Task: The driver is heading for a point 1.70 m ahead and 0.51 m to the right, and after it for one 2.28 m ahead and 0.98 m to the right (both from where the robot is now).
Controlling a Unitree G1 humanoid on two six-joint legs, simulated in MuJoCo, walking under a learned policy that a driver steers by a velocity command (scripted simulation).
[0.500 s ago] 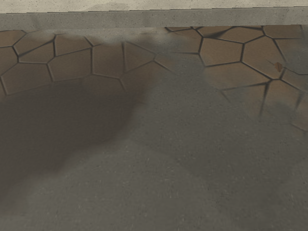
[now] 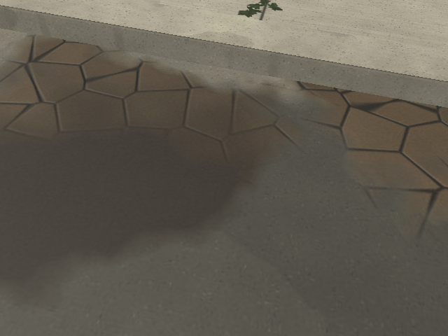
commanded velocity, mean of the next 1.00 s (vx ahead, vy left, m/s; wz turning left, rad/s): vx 0.46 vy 0.00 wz -0.42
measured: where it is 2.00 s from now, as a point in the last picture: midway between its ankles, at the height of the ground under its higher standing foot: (313, 282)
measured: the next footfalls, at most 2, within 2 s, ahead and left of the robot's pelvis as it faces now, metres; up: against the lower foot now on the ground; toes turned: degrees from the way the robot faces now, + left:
right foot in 0.30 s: +0.27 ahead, -0.16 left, +0.00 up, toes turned -10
left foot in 0.84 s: +0.64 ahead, -0.13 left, +0.00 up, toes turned -29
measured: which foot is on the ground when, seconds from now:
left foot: down 0.00-0.30, up 0.32-0.82, down 0.84-1.00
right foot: up 0.00-0.28, down 0.30-0.84, up 0.86-1.00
